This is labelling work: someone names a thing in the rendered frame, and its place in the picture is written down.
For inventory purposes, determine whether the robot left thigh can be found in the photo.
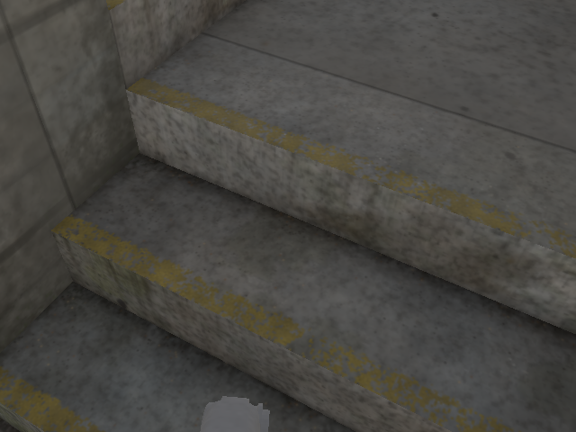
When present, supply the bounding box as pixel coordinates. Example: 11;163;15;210
200;396;270;432

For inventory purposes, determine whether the robot left shin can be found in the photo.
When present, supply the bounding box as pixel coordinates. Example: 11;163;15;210
201;402;214;427

